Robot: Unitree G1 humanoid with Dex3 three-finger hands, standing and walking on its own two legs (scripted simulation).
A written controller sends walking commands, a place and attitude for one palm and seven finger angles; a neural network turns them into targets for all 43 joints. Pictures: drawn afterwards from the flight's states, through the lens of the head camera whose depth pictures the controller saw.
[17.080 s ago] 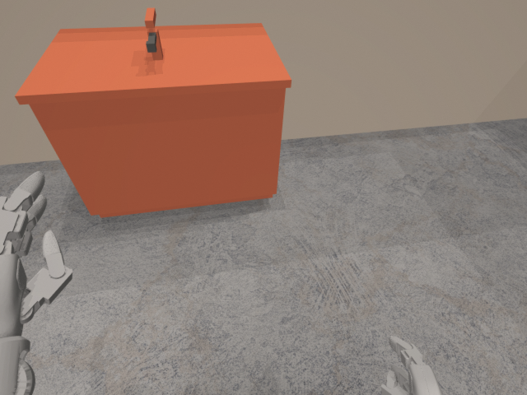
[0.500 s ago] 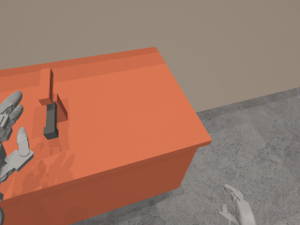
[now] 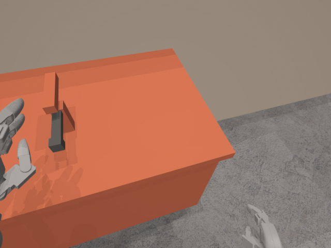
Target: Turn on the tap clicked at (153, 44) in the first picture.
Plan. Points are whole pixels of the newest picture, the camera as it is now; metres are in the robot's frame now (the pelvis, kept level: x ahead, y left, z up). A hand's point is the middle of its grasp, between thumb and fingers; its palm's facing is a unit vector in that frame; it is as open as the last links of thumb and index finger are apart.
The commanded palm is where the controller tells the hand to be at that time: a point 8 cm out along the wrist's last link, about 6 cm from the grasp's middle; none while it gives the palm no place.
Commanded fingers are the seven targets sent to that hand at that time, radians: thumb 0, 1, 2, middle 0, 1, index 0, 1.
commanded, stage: shuffle to correct the standing spot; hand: left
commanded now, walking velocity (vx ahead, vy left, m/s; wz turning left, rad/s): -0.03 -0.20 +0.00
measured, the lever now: (57, 144) +0.33 +0.29 +0.04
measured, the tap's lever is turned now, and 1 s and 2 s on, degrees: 0 0 0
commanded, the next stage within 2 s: none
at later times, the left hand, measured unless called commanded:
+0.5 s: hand (34, 165) +0.22 +0.24 +0.16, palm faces +0.30 -0.85 -0.43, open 7.4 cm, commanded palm +0.16 +0.28 +0.18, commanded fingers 0.00 0.90 0.90 -0.20 -0.30 -0.20 -0.30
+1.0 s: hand (28, 164) +0.22 +0.25 +0.16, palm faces +0.31 -0.85 -0.43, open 7.4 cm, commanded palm +0.16 +0.28 +0.18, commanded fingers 0.00 0.90 0.90 -0.20 -0.30 -0.20 -0.30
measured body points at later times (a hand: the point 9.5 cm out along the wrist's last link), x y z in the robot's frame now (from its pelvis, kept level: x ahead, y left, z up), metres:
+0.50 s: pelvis +0.01 +0.00 +0.00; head +0.04 +0.01 +0.45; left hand +0.20 +0.28 +0.19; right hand +0.18 -0.24 -0.08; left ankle +0.01 +0.14 -0.73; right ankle +0.02 -0.05 -0.73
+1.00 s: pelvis +0.00 +0.00 +0.00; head +0.04 +0.02 +0.45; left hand +0.20 +0.29 +0.19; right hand +0.17 -0.23 -0.08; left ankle +0.01 +0.14 -0.73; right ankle +0.02 -0.05 -0.73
